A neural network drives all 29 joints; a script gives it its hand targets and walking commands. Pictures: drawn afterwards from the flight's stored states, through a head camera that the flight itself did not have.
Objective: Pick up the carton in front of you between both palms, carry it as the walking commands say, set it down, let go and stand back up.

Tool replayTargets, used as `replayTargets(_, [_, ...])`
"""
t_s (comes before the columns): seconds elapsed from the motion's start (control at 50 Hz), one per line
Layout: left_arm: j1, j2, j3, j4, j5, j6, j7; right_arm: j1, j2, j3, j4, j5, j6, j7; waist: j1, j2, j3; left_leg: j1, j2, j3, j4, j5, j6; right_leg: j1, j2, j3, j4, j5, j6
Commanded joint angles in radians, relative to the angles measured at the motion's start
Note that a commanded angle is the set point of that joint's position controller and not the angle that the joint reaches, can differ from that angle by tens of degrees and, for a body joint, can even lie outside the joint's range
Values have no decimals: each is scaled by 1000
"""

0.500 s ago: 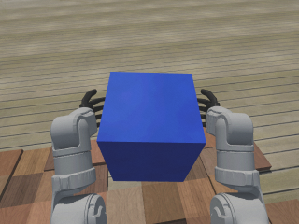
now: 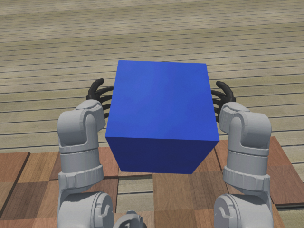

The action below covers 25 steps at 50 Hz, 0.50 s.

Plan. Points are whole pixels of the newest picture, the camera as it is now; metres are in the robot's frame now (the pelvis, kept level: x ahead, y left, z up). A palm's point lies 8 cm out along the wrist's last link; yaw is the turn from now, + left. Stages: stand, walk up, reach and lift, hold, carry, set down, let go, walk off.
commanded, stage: carry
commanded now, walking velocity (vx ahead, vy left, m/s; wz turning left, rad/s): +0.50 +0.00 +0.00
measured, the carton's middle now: (159, 123) +0.37 +0.01 +0.09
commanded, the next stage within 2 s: none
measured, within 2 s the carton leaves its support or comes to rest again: neither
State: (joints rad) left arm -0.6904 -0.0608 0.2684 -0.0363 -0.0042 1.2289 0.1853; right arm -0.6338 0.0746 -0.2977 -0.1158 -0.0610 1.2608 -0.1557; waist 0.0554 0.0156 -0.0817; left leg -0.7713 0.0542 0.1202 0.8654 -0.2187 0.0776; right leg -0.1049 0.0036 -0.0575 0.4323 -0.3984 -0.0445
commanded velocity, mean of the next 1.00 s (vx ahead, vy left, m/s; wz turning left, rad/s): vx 0.50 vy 0.00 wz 0.00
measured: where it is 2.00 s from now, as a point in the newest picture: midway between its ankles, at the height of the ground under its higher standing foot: (157, 109)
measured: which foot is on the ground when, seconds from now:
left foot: up 0.00-0.02, down 0.04-0.42, up 0.44-0.80, down 0.82-1.00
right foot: down 0.00-0.06, up 0.08-0.38, down 0.40-0.86, up 0.88-1.00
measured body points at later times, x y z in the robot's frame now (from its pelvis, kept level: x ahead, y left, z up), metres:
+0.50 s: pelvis +0.26 -0.01 +0.03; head +0.25 -0.02 +0.48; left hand +0.62 +0.13 +0.20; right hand +0.62 -0.17 +0.19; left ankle +0.20 +0.10 -0.65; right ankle +0.31 -0.11 -0.69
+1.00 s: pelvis +0.54 +0.06 +0.01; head +0.57 +0.08 +0.46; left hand +0.91 +0.21 +0.11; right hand +0.89 -0.09 +0.11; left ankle +0.55 +0.14 -0.73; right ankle +0.45 -0.07 -0.64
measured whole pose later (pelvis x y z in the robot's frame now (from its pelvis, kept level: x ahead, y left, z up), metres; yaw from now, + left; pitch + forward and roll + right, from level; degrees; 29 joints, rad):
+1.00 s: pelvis +0.54 +0.06 +0.01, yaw -1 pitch +6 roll -2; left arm -0.65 -0.06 0.27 0.06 0.03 1.20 0.18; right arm -0.58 0.12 -0.30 0.00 -0.10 1.19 -0.14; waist -0.01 -0.02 -0.06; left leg -0.39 0.00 0.05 0.54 -0.54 0.07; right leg -0.51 -0.01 -0.03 1.15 -0.54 0.03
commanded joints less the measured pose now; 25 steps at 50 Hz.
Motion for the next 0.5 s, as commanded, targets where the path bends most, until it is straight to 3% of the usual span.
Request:
replayTargets(0.0, [-622, -833, -615, -31, -312, 9, -133, -637, 750, 637, 7, 256, -11, 62, -94, -210, -373, 472, -113, 94, -221, 34, 15, 61, -166, 25, 191, 1071, -77])
replayTargets(0.02, [-602, -795, -577, -27, -273, 9, -133, -646, 768, 661, 22, 266, -15, 67, -140, -122, -471, 672, -52, -29, -288, 42, 33, -50, -102, -35, 412, 819, -22])
replayTargets(0.04, [-580, -839, -599, -20, -285, 19, -135, -624, 756, 618, 9, 257, -24, 69, -136, 164, -568, 904, 190, -527, -387, -175, 144, -324, 0, 5, 682, 371, 8])
replayTargets(0.06, [-621, -824, -572, -17, -256, 18, -133, -634, 783, 626, 64, 262, -27, 67, -127, 291, -476, 948, 260, -808, -515, -174, 210, -562, 100, 71, 856, -40, 10])
replayTargets(0.08, [-622, -844, -585, -27, -252, 13, -125, -637, 828, 606, 32, 285, -27, 77, -123, 259, -472, 937, 250, -755, -495, -140, 200, -603, 45, 139, 990, -21, -13])
replayTargets(0.1, [-645, -836, -560, -58, -232, 3, -120, -673, 855, 655, 14, 321, -29, 92, -100, 127, -440, 835, 259, -676, -464, -43, 208, -620, 12, 140, 1037, -17, -23])
replayTargets(0.12, [-595, -831, -534, -29, -183, 5, -117, -795, 884, 704, -79, 360, -47, 97, -104, 36, -424, 773, 227, -606, -453, -42, 183, -586, -8, 144, 947, 8, -10])
replayTargets(0.14, [-575, -858, -508, -32, -201, 1, -117, -789, 910, 722, -87, 397, -46, 99, -89, -38, -394, 688, 226, -544, -474, 7, 158, -563, -50, 139, 860, 49, -23])
replayTargets(0.16, [-581, -892, -558, -44, -211, -11, -120, -828, 931, 739, -133, 407, -62, 101, -86, 7, -437, 705, 219, -516, -474, -43, 159, -552, -53, 144, 849, 45, -31])
replayTargets(0.18, [-588, -858, -549, -65, -193, -18, -117, -821, 948, 757, -101, 426, -67, 108, -101, 34, -445, 750, 201, -464, -468, -36, 153, -579, -54, 128, 777, 44, -24])
replayTargets(0.2, [-632, -833, -577, -161, -187, -29, -113, -785, 938, 740, -124, 425, -71, 113, -110, 51, -459, 776, 204, -468, -471, 32, 144, -555, -46, 110, 736, 45, -16])
replayTargets(0.22, [-646, -834, -616, -206, -220, -37, -110, -799, 928, 749, -158, 446, -78, 113, -119, 78, -475, 826, 224, -479, -476, 25, 175, -602, -44, 114, 669, 11, -12])
replayTargets(0.24, [-615, -828, -592, -151, -192, -32, -102, -820, 916, 756, -176, 436, -76, 114, -114, 129, -442, 792, 200, -418, -484, -20, 186, -594, -58, 102, 596, 9, -6])
replayTargets(0.26, [-608, -808, -625, -218, -197, -37, -95, -753, 897, 754, -188, 425, -70, 114, -99, 67, -421, 751, 214, -351, -507, 38, 181, -561, -48, 70, 547, 25, -2])
replayTargets(0.28, [-590, -791, -600, -186, -198, -25, -94, -734, 841, 768, -195, 416, -69, 110, -121, 107, -421, 739, 176, -295, -489, 52, 176, -510, -38, 48, 374, -11, 8])
replayTargets(0.3, [-559, -754, -592, -150, -203, -18, -93, -703, 783, 735, -161, 392, -55, 100, -99, 124, -417, 697, 150, -232, -468, 78, 155, -428, -6, 10, 263, 14, 14])
replayTargets(0.32, [-533, -727, -594, -182, -200, -15, -96, -669, 811, 748, -139, 401, -49, 97, -89, 136, -425, 638, 165, -206, -438, 120, 123, -309, -15, -5, 189, 153, 13])
replayTargets(0.34, [-493, -730, -606, -76, -198, 4, -98, -646, 717, 701, -114, 327, -36, 86, -71, 129, -384, 622, 128, -143, -409, 66, 96, -279, 19, -61, 109, 209, 20])
replayTargets(0.36, [-430, -732, -580, -27, -210, 14, -100, -593, 702, 667, -68, 330, -26, 77, -53, 99, -408, 594, 118, -115, -374, 12, 83, -188, 14, -63, 35, 269, 19])
replayTargets(0.38, [-477, -684, -562, -66, -206, 17, -103, -557, 725, 670, -12, 299, -13, 77, -57, -14, -422, 491, 92, -99, -287, -54, 63, -17, -14, -40, 1, 217, 8])
replayTargets(0.4, [-522, -727, -571, -42, -233, 25, -103, -579, 698, 619, -16, 276, -7, 73, -3, -104, -408, 336, -1, -19, -83, -82, 3, 117, -191, 255, -71, 134, -71])
replayTargets(0.42, [-513, -707, -546, -7, -232, 24, -101, -634, 710, 633, 16, 282, 7, 66, -4, -302, -365, 70, -96, 0, 99, -260, -42, 260, -340, 542, -103, 224, -154])
replayTargets(0.44, [-527, -674, -541, 52, -221, 40, -104, -647, 683, 594, 61, 261, 14, 59, 25, -328, -336, -79, -103, -58, 207, -360, -41, 344, -375, 619, -90, 324, -224])
replayTargets(0.46, [-577, -719, -549, 14, -216, 36, -102, -630, 763, 581, 119, 264, 14, 64, 23, -177, -353, -77, -55, -119, 262, -299, -36, 321, -348, 581, -58, 387, -219])
replayTargets(0.48, [-616, -756, -560, -22, -258, 29, -110, -646, 781, 580, 134, 299, 16, 74, 35, -156, -354, -76, -39, -128, 238, -246, -35, 285, -355, 549, -61, 350, -202])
